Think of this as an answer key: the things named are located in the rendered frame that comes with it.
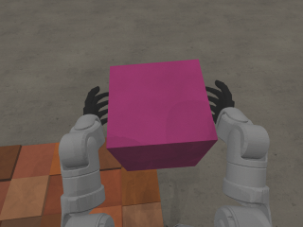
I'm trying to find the robot left upper arm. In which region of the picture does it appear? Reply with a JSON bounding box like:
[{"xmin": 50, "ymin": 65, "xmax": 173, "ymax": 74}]
[{"xmin": 64, "ymin": 213, "xmax": 115, "ymax": 227}]

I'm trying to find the robot right upper arm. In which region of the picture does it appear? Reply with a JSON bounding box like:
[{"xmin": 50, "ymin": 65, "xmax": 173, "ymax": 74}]
[{"xmin": 214, "ymin": 205, "xmax": 271, "ymax": 227}]

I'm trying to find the carton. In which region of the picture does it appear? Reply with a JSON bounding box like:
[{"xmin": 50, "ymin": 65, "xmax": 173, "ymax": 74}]
[{"xmin": 106, "ymin": 59, "xmax": 218, "ymax": 171}]

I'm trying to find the right robot forearm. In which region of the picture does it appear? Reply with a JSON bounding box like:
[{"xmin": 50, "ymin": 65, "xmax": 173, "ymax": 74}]
[{"xmin": 216, "ymin": 107, "xmax": 273, "ymax": 227}]

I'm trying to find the robot right hand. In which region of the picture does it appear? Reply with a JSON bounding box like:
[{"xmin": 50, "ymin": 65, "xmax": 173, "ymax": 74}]
[{"xmin": 205, "ymin": 80, "xmax": 235, "ymax": 124}]

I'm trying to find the robot left hand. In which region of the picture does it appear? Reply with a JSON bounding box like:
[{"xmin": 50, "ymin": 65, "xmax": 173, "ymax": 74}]
[{"xmin": 83, "ymin": 86, "xmax": 109, "ymax": 126}]

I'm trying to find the left robot forearm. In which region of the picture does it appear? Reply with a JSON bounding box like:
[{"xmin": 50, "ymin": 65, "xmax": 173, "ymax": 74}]
[{"xmin": 58, "ymin": 113, "xmax": 106, "ymax": 227}]

